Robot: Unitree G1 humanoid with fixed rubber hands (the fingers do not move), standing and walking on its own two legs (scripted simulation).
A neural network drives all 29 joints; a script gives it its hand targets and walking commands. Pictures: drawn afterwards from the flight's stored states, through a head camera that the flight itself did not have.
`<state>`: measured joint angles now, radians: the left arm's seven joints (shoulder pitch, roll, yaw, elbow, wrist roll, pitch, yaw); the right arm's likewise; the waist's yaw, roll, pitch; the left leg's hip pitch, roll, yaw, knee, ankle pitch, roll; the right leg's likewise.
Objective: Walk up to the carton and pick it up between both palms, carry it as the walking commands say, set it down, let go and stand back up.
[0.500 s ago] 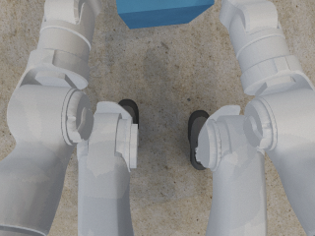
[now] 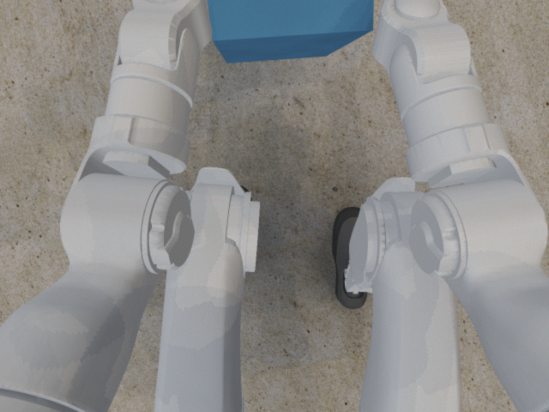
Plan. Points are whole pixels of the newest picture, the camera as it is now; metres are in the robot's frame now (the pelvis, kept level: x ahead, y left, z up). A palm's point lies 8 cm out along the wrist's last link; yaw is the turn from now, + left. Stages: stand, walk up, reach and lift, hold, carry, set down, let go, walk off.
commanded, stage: reach and lift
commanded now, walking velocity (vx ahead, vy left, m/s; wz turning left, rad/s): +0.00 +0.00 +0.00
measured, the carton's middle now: out of the picture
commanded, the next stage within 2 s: none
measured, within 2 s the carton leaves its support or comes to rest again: neither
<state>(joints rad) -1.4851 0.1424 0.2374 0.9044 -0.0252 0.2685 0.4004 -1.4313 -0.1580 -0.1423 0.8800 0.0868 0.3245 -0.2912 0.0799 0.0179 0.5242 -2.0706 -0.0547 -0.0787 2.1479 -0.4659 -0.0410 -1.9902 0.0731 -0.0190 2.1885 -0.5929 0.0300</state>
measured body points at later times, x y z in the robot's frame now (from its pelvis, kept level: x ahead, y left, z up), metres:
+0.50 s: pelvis +0.00 +0.00 +0.03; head +0.30 +0.03 +0.36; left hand +0.53 +0.18 -0.03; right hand +0.55 -0.06 -0.04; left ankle +0.16 +0.13 -0.35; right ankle +0.13 -0.12 -0.35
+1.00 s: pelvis -0.01 +0.00 +0.08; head +0.29 +0.03 +0.40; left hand +0.50 +0.18 +0.01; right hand +0.52 -0.06 +0.00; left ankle +0.16 +0.13 -0.35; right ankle +0.13 -0.12 -0.35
